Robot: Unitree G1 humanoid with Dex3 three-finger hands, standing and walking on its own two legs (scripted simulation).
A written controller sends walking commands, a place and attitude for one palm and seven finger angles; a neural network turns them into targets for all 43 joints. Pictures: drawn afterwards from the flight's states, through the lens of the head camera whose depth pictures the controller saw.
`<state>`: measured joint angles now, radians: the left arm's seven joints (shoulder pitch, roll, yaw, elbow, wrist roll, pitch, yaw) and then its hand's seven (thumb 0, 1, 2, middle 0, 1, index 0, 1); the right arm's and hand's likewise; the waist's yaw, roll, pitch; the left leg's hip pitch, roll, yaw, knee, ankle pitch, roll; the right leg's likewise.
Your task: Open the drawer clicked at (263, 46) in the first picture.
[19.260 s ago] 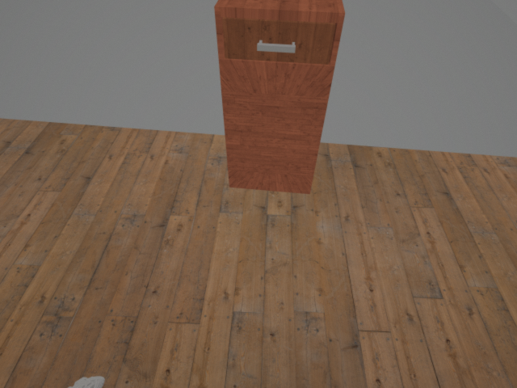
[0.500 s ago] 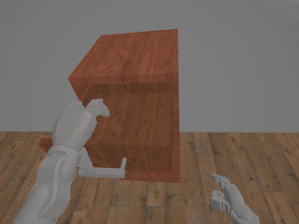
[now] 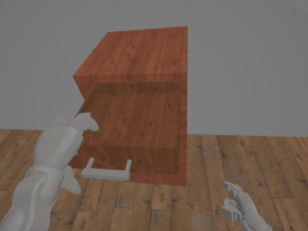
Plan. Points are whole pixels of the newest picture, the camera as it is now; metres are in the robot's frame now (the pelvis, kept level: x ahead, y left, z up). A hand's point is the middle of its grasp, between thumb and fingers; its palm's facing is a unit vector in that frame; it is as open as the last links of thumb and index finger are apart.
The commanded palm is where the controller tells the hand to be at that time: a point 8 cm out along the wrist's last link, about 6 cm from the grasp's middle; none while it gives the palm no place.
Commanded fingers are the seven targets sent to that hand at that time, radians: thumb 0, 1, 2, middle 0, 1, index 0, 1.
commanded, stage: draw the hand back to the body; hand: left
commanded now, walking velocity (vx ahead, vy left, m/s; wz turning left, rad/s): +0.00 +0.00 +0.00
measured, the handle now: (107, 168) +0.27 +0.20 +0.01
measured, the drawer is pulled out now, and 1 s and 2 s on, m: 0.30 0.30 0.30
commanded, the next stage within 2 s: step back with the hand held close in 1.26 s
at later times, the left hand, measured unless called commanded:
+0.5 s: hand (67, 148) +0.21 +0.20 +0.19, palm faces +0.33 -0.88 -0.34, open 13.2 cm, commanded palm +0.16 +0.25 +0.20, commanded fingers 0.00 -0.05 0.50 -0.27 -0.91 -0.27 -0.91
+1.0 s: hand (48, 149) +0.21 +0.25 +0.18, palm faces +0.43 -0.81 -0.40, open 9.1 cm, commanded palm +0.15 +0.29 +0.20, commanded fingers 0.00 0.83 0.87 -0.20 -0.34 -0.20 -0.34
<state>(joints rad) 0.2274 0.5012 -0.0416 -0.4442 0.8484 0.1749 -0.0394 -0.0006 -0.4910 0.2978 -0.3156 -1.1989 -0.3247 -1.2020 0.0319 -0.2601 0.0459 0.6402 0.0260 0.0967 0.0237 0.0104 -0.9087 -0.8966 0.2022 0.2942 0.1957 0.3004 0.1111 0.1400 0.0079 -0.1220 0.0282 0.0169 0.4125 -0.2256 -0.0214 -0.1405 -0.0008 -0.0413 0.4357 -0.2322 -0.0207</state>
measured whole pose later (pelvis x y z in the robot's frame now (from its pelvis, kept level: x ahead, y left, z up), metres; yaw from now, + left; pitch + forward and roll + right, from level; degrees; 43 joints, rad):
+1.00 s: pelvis +0.03 +0.01 +0.00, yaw +0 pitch -3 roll -1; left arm 0.50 0.34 0.33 -0.54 -0.06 -0.11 0.11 0.00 0.49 0.72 -0.24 -0.56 -0.24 -0.56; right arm 0.16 -0.21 0.02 0.63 0.01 -0.13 -0.07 0.01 -0.91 -0.90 0.21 0.29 0.20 0.30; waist 0.06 0.06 0.02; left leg -0.10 0.03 0.01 0.44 -0.28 -0.01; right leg -0.09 0.00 -0.05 0.40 -0.26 -0.01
